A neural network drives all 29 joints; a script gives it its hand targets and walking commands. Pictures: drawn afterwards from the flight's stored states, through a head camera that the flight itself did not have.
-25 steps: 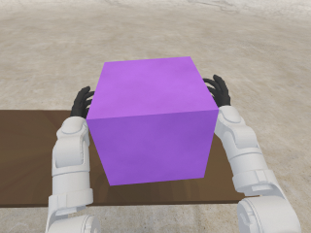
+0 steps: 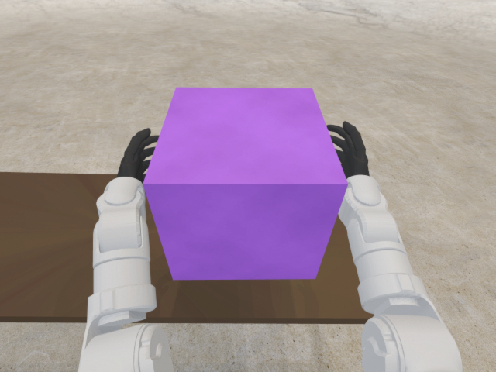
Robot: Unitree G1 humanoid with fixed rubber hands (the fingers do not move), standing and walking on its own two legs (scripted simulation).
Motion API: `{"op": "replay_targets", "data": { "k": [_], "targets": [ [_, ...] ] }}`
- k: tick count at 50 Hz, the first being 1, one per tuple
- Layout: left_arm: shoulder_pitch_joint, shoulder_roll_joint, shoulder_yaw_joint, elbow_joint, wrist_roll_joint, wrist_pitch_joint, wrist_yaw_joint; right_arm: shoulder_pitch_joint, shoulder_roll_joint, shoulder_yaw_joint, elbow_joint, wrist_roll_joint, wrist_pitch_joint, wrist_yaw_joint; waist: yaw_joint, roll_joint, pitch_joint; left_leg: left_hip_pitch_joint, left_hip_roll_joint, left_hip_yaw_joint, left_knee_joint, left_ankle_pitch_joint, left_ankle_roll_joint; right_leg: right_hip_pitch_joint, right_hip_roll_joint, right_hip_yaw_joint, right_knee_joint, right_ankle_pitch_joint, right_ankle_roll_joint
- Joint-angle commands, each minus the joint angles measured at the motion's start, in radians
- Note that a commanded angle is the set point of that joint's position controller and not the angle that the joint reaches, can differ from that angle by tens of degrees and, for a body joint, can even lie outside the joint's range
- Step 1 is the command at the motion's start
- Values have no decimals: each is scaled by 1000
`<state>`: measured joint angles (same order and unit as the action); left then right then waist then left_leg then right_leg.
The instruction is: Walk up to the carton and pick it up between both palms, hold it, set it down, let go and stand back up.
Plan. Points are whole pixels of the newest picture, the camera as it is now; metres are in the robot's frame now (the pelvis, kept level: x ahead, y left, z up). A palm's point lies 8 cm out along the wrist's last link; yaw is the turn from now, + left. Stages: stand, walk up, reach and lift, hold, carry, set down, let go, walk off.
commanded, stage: set down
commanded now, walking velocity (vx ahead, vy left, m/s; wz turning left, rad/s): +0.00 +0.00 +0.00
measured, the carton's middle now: (244, 181) +0.41 +0.01 +0.14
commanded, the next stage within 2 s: none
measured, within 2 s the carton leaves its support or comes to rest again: neither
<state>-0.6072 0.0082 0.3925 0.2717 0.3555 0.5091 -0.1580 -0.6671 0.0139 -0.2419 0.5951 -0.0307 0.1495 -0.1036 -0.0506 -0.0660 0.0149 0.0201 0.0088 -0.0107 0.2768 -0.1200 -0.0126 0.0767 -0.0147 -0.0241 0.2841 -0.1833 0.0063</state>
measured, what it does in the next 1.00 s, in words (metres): stands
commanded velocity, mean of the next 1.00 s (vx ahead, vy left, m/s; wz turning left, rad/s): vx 0.00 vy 0.00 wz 0.00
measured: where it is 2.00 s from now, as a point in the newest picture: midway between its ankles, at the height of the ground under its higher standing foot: outside the picture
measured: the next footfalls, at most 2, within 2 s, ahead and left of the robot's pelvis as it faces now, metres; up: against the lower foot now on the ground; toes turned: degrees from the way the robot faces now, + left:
none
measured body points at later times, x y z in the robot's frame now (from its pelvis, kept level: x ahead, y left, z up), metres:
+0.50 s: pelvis +0.04 +0.00 +0.00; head +0.02 +0.04 +0.45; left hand +0.42 +0.18 +0.13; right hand +0.40 -0.17 +0.14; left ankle +0.04 +0.13 -0.75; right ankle +0.00 -0.12 -0.75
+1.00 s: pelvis +0.01 +0.02 +0.00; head -0.01 +0.05 +0.45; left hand +0.42 +0.17 +0.11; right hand +0.37 -0.18 +0.12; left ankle +0.04 +0.13 -0.75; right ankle +0.00 -0.12 -0.75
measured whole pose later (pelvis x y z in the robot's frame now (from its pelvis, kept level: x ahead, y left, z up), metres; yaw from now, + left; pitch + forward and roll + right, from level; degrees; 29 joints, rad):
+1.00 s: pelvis +0.01 +0.02 +0.00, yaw -1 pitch -7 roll +0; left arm -0.64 0.06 0.32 0.62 0.28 0.26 -0.13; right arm -0.54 0.06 -0.33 0.66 -0.09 -0.06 -0.14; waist -0.06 -0.08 0.06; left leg -0.04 0.00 0.03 0.29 -0.14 0.01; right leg 0.03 -0.04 -0.03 0.25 -0.17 0.03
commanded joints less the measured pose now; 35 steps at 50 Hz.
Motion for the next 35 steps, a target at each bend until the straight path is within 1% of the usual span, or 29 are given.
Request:
{"op": "replay_targets", "data": {
  "k": [1, 3, 4, 5, 6, 7, 8, 9, 11, 12, 13, 14, 16, 17, 18, 19, 20, 21, 22, 23, 24, 27, 28, 29, 30, 32, 33, 34, 35],
  "targets": [
    [-625, -377, -383, -9, -67, -103, -132, -636, 356, 240, -139, -44, -173, 111, -19, 54, -121, 58, -35, 114, -99, -133, 30, -64, 23, -107, -84, -119, 21],
    [-553, -401, -365, 59, -67, -119, -128, -646, 369, 244, -145, -57, -211, 109, 1, 35, -100, 48, -33, 129, -104, -91, 27, -44, 17, -96, -96, -83, 19],
    [-568, -406, -389, 33, -68, -127, -126, -616, 353, 246, -140, -79, -226, 104, -26, 62, -132, 71, -37, 137, -99, -75, 15, -44, 23, -106, -85, -66, 23],
    [-559, -419, -397, 44, -75, -135, -112, -602, 368, 225, -129, -66, -241, 101, -13, 103, -122, 85, -20, 127, -96, -34, -1, -38, 27, -113, -91, -36, 16],
    [-612, -439, -428, -4, -90, -155, -107, -616, 393, 297, -163, -44, -262, 103, -9, 74, -181, 118, -29, 124, -75, 16, 3, -34, 29, -105, -85, 8, 21],
    [-616, -459, -463, -48, -105, -170, -97, -617, 400, 311, -164, -46, -282, 97, -6, 117, -240, 135, -23, 116, -54, 106, -12, -21, 32, -114, -74, 73, 22],
    [-612, -470, -504, -33, -149, -192, -82, -595, 416, 341, -194, -35, -300, 87, -24, 84, -291, 153, -23, 105, -23, 182, -19, 2, 40, -116, -73, 145, 20],
    [-583, -471, -536, -56, -160, -202, -79, -592, 419, 377, -198, -14, -299, 87, -31, 111, -323, 181, -19, 104, -5, 255, -27, 19, 44, -113, -57, 190, 23],
    [-554, -486, -530, -15, -149, -207, -64, -593, 405, 375, -231, -21, -312, 73, -31, 116, -301, 159, -22, 99, 10, 270, -31, -6, 40, -109, -61, 207, 31],
    [-569, -491, -582, -75, -180, -215, -52, -602, 429, 422, -240, 11, -315, 73, -26, 100, -344, 186, -14, 79, 20, 302, -34, -18, 41, -112, -58, 218, 24],
    [-540, -469, -521, -18, -155, -218, -55, -573, 426, 422, -218, 8, -307, 68, -1, 92, -342, 167, -35, 101, 26, 266, -17, 15, 28, -99, -63, 239, 29],
    [-530, -459, -539, -39, -160, -220, -55, -578, 415, 415, -225, 4, -309, 67, -23, 89, -336, 149, -28, 96, 18, 259, -22, 27, 29, -104, -46, 278, 34],
    [-524, -461, -558, -136, -149, -225, -40, -531, 449, 474, -205, 50, -297, 68, 23, 148, -352, 185, -32, 90, 37, 355, -29, 30, 35, -95, -31, 315, 37],
    [-513, -477, -571, -103, -170, -219, -43, -555, 435, 493, -250, 62, -300, 60, 9, 107, -371, 196, -24, 92, 54, 398, -39, 32, 31, -93, -35, 352, 31],
    [-520, -477, -591, -131, -195, -223, -40, -557, 453, 541, -280, 85, -303, 56, 20, 129, -445, 206, -32, 91, 72, 445, -43, 42, 31, -78, -16, 438, 34],
    [-519, -502, -637, -161, -222, -226, -24, -556, 455, 581, -342, 87, -307, 46, -6, 74, -500, 192, -19, 65, 99, 529, -44, 67, 36, -84, -2, 539, 41],
    [-503, -507, -643, -184, -243, -239, -24, -510, 469, 609, -331, 121, -305, 39, 4, 106, -522, 194, -25, 74, 104, 592, -58, 80, 33, -77, 7, 611, 45],
    [-521, -491, -655, -204, -248, -233, -24, -504, 469, 592, -338, 112, -304, 31, -13, 107, -495, 184, -20, 62, 119, 598, -66, 87, 26, -68, 13, 656, 50],
    [-485, -479, -620, -173, -230, -237, -29, -521, 470, 600, -348, 114, -301, 29, 7, 83, -506, 168, -23, 62, 116, 578, -55, 102, 26, -71, 21, 703, 46],
    [-466, -479, -623, -182, -210, -234, -27, -451, 467, 596, -270, 115, -286, 32, -3, 93, -425, 164, -29, 68, 103, 575, -59, 100, 23, -69, 21, 696, 59],
    [-432, -472, -605, -141, -210, -219, -36, -451, 458, 589, -324, 109, -277, 28, 1, 105, -431, 161, -28, 73, 90, 515, -59, 85, 20, -67, 14, 651, 59],
    [-421, -406, -526, -110, -176, -214, -68, -357, 439, 562, -206, 78, -236, 27, -14, 46, -306, 114, -45, 90, 53, 391, -34, 130, 5, -55, 18, 671, 70],
    [-386, -413, -522, -71, -167, -196, -81, -369, 422, 528, -236, 57, -239, 25, -22, 39, -319, 92, -48, 86, 47, 377, -30, 143, 10, -63, 29, 694, 76],
    [-463, -429, -546, -127, -193, -203, -82, -375, 433, 541, -231, 83, -247, 18, -36, 73, -345, 117, -50, 82, 60, 414, -40, 138, 14, -66, 30, 682, 74],
    [-431, -439, -551, -96, -199, -203, -81, -392, 409, 529, -280, 84, -259, 19, -50, 46, -371, 130, -45, 70, 68, 417, -41, 116, 27, -77, 19, 658, 69],
    [-425, -446, -560, -101, -212, -218, -82, -407, 431, 544, -329, 83, -269, 20, -36, 52, -383, 152, -40, 65, 79, 471, -49, 105, 31, -79, 19, 676, 67],
    [-469, -432, -552, -97, -189, -229, -78, -406, 442, 524, -271, 70, -263, 23, -32, 81, -357, 146, -45, 65, 72, 465, -47, 85, 27, -73, 17, 655, 66],
    [-490, -432, -557, -134, -192, -237, -80, -407, 439, 517, -268, 71, -273, 25, -38, 83, -360, 164, -42, 65, 73, 489, -55, 74, 33, -79, 14, 623, 63],
    [-554, -467, -599, -145, -217, -246, -76, -409, 435, 516, -291, 57, -275, 24, -65, 106, -399, 183, -29, 56, 81, 487, -66, 51, 39, -87, 2, 551, 47]
  ]
}}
